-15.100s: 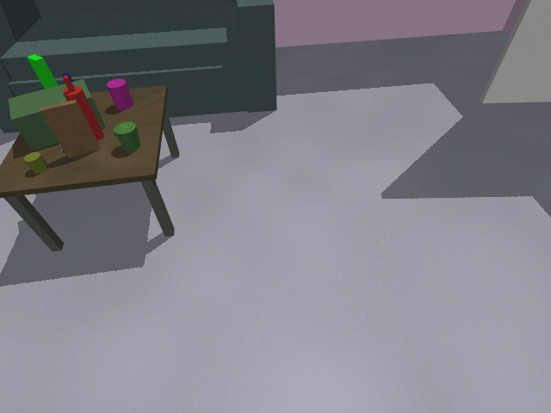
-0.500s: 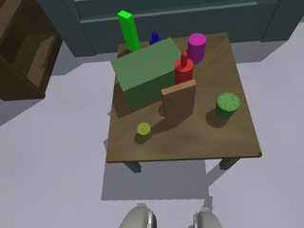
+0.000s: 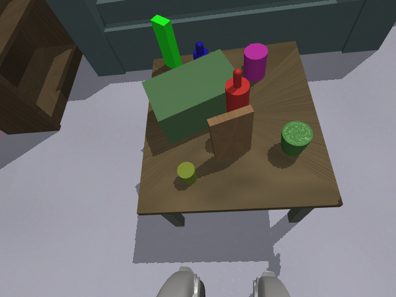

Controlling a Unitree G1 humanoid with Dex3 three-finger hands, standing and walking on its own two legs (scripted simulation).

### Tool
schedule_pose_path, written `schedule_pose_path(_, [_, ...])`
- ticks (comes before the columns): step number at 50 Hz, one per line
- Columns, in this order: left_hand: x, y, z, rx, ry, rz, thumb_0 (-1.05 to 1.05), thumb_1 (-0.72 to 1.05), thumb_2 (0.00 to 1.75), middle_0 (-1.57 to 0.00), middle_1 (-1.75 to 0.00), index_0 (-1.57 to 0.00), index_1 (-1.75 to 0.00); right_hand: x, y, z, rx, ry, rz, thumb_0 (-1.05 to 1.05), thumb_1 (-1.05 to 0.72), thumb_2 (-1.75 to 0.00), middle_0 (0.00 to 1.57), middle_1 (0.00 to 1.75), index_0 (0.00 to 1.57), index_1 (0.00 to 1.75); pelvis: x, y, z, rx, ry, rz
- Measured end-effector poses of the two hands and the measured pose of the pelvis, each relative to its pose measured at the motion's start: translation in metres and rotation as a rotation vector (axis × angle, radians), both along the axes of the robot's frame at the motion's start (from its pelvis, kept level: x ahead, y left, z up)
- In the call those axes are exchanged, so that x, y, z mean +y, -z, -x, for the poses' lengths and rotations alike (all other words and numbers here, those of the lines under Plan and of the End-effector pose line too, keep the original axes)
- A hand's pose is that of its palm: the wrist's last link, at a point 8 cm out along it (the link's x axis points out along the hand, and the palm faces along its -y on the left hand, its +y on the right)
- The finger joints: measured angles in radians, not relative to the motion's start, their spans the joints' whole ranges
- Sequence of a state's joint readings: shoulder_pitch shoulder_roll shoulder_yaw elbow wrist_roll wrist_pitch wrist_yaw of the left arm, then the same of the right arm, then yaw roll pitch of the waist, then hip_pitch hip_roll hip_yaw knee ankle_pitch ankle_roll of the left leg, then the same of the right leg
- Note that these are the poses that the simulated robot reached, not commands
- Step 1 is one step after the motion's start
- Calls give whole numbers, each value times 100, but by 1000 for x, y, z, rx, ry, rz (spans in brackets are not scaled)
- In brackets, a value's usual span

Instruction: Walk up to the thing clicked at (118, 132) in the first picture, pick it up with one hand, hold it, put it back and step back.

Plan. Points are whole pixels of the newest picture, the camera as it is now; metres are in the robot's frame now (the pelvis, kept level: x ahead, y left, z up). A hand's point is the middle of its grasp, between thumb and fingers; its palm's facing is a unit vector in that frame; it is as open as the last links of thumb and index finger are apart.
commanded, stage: go down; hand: right
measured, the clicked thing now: (294, 140) +0.57 -0.20 -0.25
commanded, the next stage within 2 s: approach in 0.02 s
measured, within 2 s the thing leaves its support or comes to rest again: neither
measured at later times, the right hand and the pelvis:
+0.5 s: hand out of the picture +0.46 -0.35 -0.03, palm faces +0.16 +0.99 +0.02, open 17.7 cm; pelvis -0.03 +0.00 -0.08, yaw +2 degrees
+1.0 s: hand (326, 147) +0.54 -0.29 -0.24, palm faces +0.17 +0.99 -0.01, open 17.7 cm; pelvis -0.09 +0.00 -0.29, yaw +6 degrees
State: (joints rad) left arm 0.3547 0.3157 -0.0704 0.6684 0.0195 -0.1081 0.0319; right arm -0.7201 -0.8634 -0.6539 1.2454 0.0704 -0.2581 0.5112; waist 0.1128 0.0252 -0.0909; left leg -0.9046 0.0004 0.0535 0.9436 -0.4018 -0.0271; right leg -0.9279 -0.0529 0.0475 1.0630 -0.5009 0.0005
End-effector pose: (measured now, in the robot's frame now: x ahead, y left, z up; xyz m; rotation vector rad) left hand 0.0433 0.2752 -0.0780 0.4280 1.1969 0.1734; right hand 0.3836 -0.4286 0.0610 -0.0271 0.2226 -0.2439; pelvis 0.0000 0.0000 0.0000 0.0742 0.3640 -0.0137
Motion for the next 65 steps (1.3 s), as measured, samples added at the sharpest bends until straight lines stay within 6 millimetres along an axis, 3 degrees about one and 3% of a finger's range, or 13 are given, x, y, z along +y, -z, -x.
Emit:
schedule_pose_path(11, [1,7,11,29,13,-2,0,90,89,-20,-30,-20,-30,-4,-5,-14,-55,2,-7,-1,60,-3,4,5,4,6,1,9,7,26,-1,-4])
schedule_pose_path(17, [3,23,21,56,30,-13,0,90,88,-20,-29,-20,-30,0,13,-26,-132,-21,-2,-1,60,-3,3,5,4,6,1,29,16,76,-10,-10])
schedule_pose_path(24, [1,66,29,83,58,-20,0,90,88,-20,-29,-20,-29,20,78,-43,-214,-76,-22,-1,61,-3,4,5,4,6,0,75,28,160,-25,-24])
schedule_pose_path(34, [-5,165,49,136,54,-3,0,91,87,-19,-29,-20,-28,50,185,-76,-235,-107,-32,-1,60,-2,5,5,5,5,1,166,53,257,-40,-46])
schedule_pose_path(43, [-14,243,95,247,14,28,0,91,87,-19,-29,-20,-29,71,257,-105,-238,-93,-10,-1,59,-2,5,5,4,5,2,242,76,284,-50,-61])
schedule_pose_path(51, [-22,278,147,376,-55,24,0,90,88,-20,-29,-20,-29,90,309,-127,-228,-73,5,-1,59,-3,4,5,4,5,1,291,91,275,-62,-78])
schedule_pose_path(54, [-26,283,163,419,-86,22,0,90,88,-20,-29,-20,-29,99,319,-133,-222,-72,21,-1,60,-3,4,5,4,5,1,301,93,274,-64,-81])
schedule_pose_path(58, [-29,285,176,450,-125,26,0,90,88,-20,-29,-21,-29,109,317,-138,-217,-87,50,-1,60,-3,3,5,4,5,1,306,95,274,-64,-82])
schedule_pose_path(65, [-29,280,174,428,-148,28,0,90,88,-20,-29,-21,-29,128,304,-144,-197,-108,28,-1,60,-4,2,5,3,6,0,300,93,280,-60,-86])
